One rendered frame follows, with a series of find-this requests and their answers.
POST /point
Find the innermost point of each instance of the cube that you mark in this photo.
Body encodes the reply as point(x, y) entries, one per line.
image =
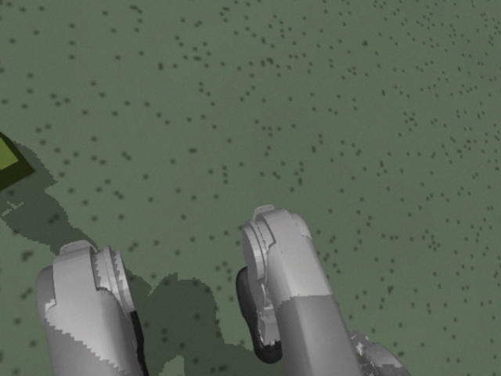
point(13, 165)

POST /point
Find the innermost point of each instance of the right robot hand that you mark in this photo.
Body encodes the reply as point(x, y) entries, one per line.
point(378, 361)

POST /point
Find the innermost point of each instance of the left robot foot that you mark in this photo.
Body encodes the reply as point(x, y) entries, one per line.
point(140, 343)

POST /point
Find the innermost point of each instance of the right robot foot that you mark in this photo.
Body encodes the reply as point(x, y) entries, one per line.
point(268, 353)

